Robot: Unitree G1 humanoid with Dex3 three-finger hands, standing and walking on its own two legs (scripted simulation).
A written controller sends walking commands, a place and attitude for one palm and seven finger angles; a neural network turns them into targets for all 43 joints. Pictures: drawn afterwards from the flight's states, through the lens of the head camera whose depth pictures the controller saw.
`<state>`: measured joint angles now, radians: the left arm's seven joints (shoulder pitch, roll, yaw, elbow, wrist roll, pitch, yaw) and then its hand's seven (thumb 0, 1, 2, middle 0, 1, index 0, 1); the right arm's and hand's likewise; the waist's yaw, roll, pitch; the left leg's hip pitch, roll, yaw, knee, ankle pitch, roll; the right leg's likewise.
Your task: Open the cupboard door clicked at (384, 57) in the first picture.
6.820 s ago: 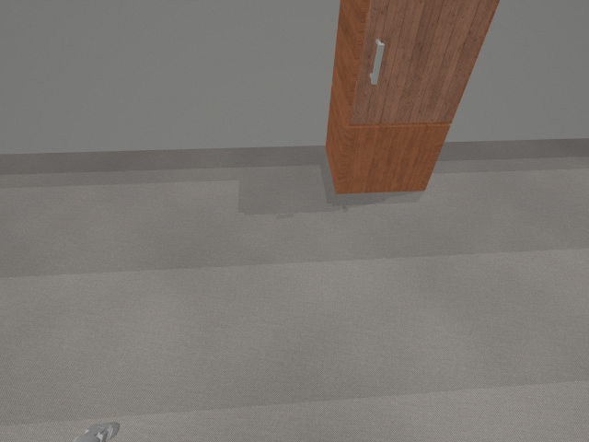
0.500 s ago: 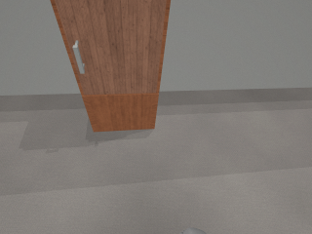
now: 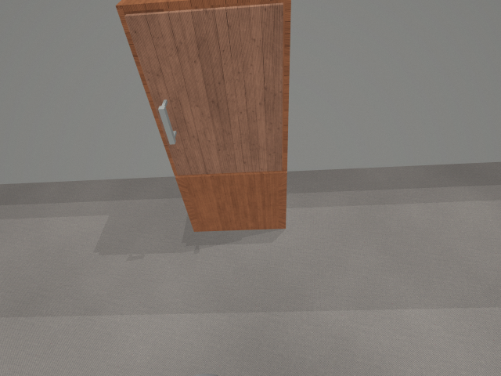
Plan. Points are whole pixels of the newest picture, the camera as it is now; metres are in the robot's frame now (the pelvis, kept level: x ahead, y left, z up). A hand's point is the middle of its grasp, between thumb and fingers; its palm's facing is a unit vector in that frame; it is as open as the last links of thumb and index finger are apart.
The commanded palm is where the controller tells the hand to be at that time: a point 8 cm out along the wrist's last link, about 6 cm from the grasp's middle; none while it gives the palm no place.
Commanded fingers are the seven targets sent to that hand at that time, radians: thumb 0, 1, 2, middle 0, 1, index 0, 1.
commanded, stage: take the last steps up to it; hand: left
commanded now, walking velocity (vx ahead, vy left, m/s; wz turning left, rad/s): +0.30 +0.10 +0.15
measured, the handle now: (168, 122) +0.89 +0.33 -0.08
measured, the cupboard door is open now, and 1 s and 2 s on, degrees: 0 0 0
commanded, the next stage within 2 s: come to a stop and stand still in 1.06 s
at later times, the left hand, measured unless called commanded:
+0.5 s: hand out of the picture +0.01 +0.28 -0.19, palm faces +0.11 -0.98 -0.16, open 7.4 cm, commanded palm none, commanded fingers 0.00 0.90 0.90 -0.20 -0.30 -0.20 -0.30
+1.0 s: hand (164, 274) +0.38 +0.25 -0.18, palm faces -0.01 -0.98 -0.19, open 7.4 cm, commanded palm none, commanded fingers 0.00 0.90 0.90 -0.20 -0.30 -0.20 -0.30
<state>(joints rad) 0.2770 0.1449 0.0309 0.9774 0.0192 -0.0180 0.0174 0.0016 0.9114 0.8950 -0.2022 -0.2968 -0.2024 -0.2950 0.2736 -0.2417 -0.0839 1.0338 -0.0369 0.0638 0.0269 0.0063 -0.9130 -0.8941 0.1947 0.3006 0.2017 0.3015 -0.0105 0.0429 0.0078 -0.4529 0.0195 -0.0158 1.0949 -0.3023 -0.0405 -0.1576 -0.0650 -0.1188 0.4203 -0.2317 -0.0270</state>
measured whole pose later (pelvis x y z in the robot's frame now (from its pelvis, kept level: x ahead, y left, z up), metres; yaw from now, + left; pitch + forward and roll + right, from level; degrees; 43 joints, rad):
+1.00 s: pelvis +0.28 +0.08 -0.02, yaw +0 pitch -1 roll +0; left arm 0.14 0.15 0.04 1.01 0.02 -0.06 0.00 0.00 0.91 0.90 -0.20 -0.30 -0.20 -0.29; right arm 0.40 -0.13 -0.04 1.15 -0.01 -0.02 -0.01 0.01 -0.91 -0.89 0.20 0.30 0.20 0.30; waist -0.04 0.02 0.10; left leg -0.33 0.08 0.05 1.24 -0.43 0.01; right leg -0.34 0.00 -0.15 0.59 -0.23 -0.08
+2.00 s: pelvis +0.34 +0.04 +0.00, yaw -1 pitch +1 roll +3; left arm 0.24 0.16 0.04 1.00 0.03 -0.01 0.03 0.00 0.92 0.89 -0.20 -0.30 -0.20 -0.30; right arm 0.26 -0.23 -0.06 1.06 -0.02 0.06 0.00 0.01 -0.92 -0.89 0.19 0.30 0.20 0.30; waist 0.03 0.01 0.05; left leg -0.30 0.01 0.02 0.77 -0.42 -0.05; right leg -0.25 -0.06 -0.07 0.43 -0.20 -0.04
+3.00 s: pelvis +0.33 +0.08 -0.01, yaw -2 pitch -4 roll +0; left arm 0.19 0.28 0.02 0.98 0.02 -0.01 0.02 0.00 0.91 0.90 -0.20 -0.30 -0.20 -0.29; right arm 0.21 -0.27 -0.03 1.00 -0.02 -0.01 -0.02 0.01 -0.91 -0.89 0.20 0.30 0.20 0.30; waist -0.01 0.00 0.00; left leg -0.13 0.03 0.04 0.53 -0.34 -0.01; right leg -0.23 -0.05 -0.03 0.53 -0.23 0.03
